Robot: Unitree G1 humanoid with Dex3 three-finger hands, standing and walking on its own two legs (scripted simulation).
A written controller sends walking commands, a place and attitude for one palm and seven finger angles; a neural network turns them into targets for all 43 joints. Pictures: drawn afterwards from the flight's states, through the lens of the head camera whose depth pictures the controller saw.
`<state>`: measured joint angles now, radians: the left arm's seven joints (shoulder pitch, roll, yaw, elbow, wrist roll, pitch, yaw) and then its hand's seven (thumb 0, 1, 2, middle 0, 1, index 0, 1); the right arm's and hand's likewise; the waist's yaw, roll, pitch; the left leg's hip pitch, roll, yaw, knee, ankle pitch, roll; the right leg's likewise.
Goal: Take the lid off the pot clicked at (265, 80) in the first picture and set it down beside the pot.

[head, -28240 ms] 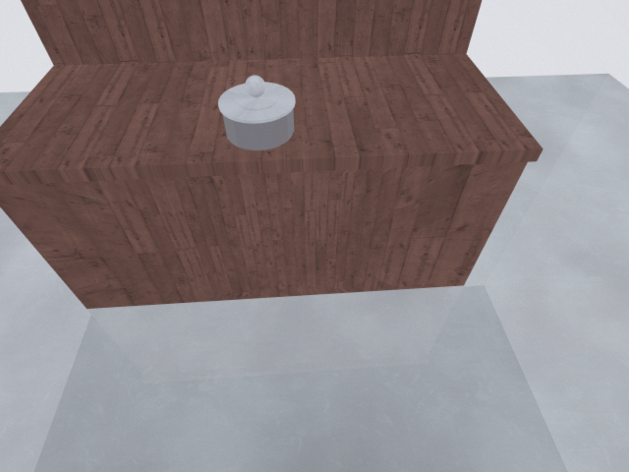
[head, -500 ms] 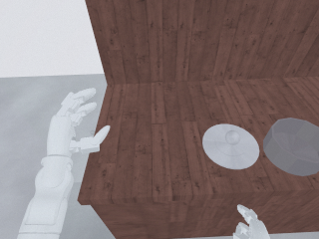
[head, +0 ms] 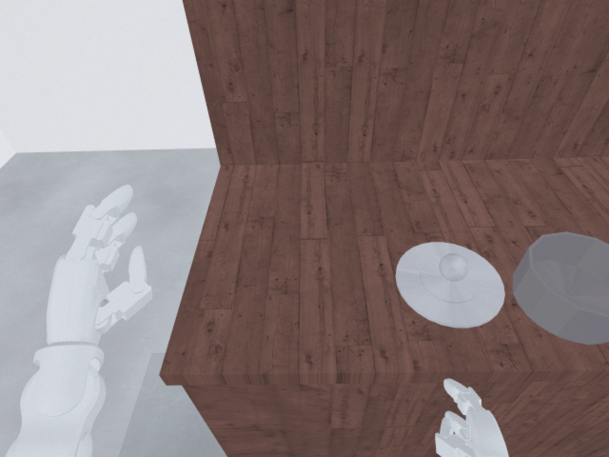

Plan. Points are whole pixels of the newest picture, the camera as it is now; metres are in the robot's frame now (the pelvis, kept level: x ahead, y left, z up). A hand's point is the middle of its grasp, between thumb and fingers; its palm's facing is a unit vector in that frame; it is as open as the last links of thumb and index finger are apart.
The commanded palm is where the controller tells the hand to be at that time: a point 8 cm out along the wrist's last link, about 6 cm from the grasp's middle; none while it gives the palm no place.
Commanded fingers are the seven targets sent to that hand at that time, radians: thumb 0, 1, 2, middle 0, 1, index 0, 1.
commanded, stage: draw the hand back to the body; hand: left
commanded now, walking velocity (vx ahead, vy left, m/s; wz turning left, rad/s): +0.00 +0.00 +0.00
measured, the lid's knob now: (453, 267) +0.48 -0.22 -0.05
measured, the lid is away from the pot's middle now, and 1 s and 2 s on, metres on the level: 0.21 0.21 0.21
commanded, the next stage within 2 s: step back with the hand held close in 0.74 s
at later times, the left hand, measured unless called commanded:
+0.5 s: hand (86, 336) +0.18 +0.23 +0.16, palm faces +0.38 -0.85 -0.36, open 7.4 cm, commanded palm +0.13 +0.28 +0.17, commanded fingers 0.00 0.90 0.90 -0.20 -0.30 -0.20 -0.30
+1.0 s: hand (40, 334) +0.18 +0.27 +0.18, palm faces +0.43 -0.79 -0.43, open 7.4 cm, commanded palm +0.12 +0.30 +0.17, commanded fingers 0.00 0.90 0.90 -0.20 -0.30 -0.20 -0.30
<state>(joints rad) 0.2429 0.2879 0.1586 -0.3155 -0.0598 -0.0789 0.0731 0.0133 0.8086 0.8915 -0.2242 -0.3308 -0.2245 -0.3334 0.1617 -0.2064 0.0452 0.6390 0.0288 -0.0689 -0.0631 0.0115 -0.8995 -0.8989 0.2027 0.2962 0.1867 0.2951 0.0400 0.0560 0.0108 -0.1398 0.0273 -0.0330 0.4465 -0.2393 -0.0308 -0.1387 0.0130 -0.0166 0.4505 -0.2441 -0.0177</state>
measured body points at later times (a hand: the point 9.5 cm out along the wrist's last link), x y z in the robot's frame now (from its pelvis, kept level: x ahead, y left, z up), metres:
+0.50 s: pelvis +0.00 +0.00 +0.00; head -0.03 -0.02 +0.45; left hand +0.16 +0.28 +0.18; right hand +0.19 -0.21 -0.09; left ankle +0.01 +0.14 -0.74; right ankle +0.00 -0.11 -0.74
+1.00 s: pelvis -0.01 +0.02 +0.00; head -0.01 +0.00 +0.45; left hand +0.15 +0.31 +0.20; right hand +0.19 -0.20 -0.09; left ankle +0.01 +0.14 -0.74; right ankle +0.00 -0.11 -0.74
